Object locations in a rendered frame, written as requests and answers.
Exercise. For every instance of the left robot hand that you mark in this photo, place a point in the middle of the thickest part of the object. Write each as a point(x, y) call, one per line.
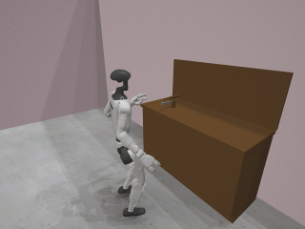
point(137, 100)

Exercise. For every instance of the robot torso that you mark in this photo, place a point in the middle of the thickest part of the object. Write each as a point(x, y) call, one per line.
point(114, 113)

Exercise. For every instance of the right robot hand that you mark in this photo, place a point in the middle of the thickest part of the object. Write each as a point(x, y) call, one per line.
point(148, 161)

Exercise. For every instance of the robot right foot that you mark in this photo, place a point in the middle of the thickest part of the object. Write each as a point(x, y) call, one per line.
point(137, 211)

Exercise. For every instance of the robot right upper arm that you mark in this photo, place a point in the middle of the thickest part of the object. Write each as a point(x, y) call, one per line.
point(123, 111)

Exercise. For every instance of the right robot forearm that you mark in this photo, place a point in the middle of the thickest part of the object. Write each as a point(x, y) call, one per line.
point(127, 143)

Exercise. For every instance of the robot left upper arm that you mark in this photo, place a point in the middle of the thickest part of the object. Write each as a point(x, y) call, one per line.
point(107, 112)

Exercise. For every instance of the counter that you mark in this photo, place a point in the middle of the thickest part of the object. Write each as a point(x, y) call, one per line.
point(215, 135)

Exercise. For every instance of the tap lever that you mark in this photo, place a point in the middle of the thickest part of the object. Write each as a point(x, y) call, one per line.
point(167, 102)

